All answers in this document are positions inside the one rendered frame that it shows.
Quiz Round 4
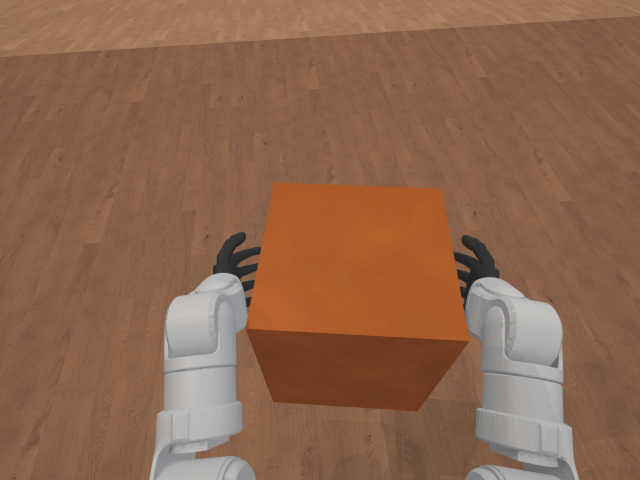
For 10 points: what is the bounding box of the right robot forearm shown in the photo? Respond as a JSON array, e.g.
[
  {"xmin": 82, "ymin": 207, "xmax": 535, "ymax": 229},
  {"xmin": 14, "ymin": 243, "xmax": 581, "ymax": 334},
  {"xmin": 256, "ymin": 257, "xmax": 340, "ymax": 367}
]
[{"xmin": 465, "ymin": 277, "xmax": 579, "ymax": 480}]

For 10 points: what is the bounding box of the carton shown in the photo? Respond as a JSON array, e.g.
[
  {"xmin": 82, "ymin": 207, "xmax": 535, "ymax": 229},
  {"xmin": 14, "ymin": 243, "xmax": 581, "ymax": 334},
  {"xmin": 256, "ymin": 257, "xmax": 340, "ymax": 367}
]
[{"xmin": 245, "ymin": 182, "xmax": 470, "ymax": 411}]

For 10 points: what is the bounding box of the left robot forearm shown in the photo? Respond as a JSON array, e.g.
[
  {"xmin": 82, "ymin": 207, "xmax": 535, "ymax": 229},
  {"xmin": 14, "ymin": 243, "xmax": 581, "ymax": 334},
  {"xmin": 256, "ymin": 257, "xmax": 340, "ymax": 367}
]
[{"xmin": 149, "ymin": 273, "xmax": 248, "ymax": 480}]

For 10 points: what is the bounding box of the robot left upper arm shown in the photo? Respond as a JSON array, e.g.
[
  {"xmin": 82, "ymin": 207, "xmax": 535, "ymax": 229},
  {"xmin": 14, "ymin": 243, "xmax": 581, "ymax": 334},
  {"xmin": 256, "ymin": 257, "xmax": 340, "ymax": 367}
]
[{"xmin": 156, "ymin": 456, "xmax": 256, "ymax": 480}]

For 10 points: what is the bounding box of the left robot hand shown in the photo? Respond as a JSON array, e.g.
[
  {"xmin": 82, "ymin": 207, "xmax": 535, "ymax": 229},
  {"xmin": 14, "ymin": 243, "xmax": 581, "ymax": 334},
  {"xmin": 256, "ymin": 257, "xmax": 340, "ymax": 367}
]
[{"xmin": 213, "ymin": 232, "xmax": 261, "ymax": 307}]

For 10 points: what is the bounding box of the right robot hand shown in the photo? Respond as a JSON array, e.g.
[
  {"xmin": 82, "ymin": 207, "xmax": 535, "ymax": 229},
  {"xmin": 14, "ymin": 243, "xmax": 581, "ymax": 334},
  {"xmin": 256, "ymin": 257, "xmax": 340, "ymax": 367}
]
[{"xmin": 453, "ymin": 235, "xmax": 499, "ymax": 313}]

